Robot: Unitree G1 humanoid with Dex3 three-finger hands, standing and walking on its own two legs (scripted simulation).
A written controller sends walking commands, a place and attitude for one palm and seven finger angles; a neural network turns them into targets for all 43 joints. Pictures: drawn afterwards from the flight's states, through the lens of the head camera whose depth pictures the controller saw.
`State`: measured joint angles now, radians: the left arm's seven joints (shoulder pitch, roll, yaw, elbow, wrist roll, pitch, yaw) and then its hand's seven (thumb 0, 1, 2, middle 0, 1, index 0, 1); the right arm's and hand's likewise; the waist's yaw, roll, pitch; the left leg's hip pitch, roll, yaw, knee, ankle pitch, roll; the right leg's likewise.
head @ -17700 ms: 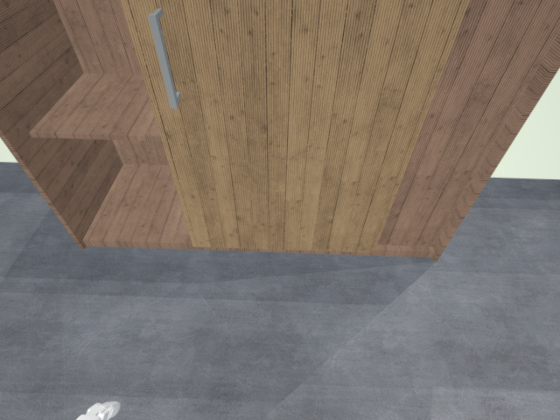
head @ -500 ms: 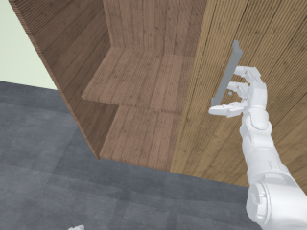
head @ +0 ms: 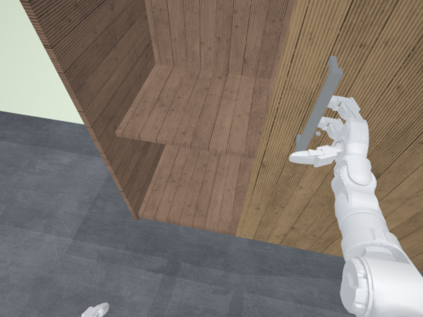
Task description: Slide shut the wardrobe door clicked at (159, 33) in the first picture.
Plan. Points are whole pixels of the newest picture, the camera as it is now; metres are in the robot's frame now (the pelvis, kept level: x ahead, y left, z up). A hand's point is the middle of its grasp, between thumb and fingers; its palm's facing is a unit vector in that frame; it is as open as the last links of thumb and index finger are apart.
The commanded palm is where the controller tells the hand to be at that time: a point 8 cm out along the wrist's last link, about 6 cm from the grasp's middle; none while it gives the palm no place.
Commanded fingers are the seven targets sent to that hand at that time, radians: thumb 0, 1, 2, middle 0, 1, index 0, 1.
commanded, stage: slide the fingers in behind the handle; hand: right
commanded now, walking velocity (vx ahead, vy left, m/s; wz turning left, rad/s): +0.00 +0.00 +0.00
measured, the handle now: (313, 113) +0.51 -0.13 +0.12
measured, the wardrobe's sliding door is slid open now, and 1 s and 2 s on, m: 0.49 0.49 0.49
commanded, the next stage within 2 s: grip the handle and tug to test in 1.32 s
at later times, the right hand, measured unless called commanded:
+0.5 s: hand (309, 132) +0.45 -0.12 +0.12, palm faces +0.07 +1.00 +0.01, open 14.0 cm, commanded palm +0.42 -0.17 +0.12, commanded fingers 0.00 0.50 -0.30 0.30 1.20 0.30 1.20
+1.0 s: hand (302, 131) +0.45 -0.10 +0.12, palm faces +0.07 +1.00 +0.01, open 14.0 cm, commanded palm +0.42 -0.15 +0.12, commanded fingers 0.00 0.50 -0.30 0.30 1.20 0.30 1.20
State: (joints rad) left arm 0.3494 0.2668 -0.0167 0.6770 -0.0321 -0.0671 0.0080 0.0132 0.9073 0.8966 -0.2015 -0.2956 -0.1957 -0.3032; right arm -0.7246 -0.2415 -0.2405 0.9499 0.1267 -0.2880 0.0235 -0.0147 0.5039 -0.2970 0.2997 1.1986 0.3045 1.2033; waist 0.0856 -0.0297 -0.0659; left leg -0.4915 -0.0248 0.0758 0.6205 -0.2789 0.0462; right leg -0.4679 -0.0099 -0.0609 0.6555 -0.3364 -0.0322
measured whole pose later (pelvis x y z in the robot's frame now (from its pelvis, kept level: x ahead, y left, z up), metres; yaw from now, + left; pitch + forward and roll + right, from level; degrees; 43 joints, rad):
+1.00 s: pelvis +0.00 -0.01 +0.00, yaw +0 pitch +8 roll +0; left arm 0.34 0.24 -0.02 0.68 -0.02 -0.08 -0.01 0.01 0.91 0.90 -0.20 -0.30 -0.20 -0.30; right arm -0.70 -0.14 -0.16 0.86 0.10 -0.26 -0.09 -0.01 0.50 -0.30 0.29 1.20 0.30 1.20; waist 0.07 -0.03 -0.07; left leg -0.48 -0.02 0.06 0.62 -0.29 0.04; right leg -0.44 0.00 -0.07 0.64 -0.34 -0.04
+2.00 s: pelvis +0.01 +0.00 +0.00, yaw +1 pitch +9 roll +0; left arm 0.34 0.24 -0.01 0.67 -0.02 -0.07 -0.01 0.01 0.91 0.90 -0.20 -0.30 -0.20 -0.30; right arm -0.69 -0.16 -0.18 0.85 0.11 -0.25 -0.07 0.00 -0.45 -0.71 0.40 1.33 0.40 1.34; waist 0.07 -0.03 -0.08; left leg -0.47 -0.02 0.06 0.62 -0.29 0.04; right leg -0.44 -0.01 -0.07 0.64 -0.35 -0.03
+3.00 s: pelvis +0.04 -0.01 +0.01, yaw +2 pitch +8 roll +1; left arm 0.33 0.23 0.01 0.64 -0.02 -0.08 -0.04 0.01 0.91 0.90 -0.20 -0.30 -0.20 -0.30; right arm -0.42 -0.11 -0.11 0.45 0.12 -0.11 -0.12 0.01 -0.81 -0.81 0.29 1.38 0.30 1.33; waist 0.05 -0.04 -0.10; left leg -0.39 -0.03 0.03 0.55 -0.30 0.03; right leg -0.35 -0.01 -0.09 0.57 -0.36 -0.03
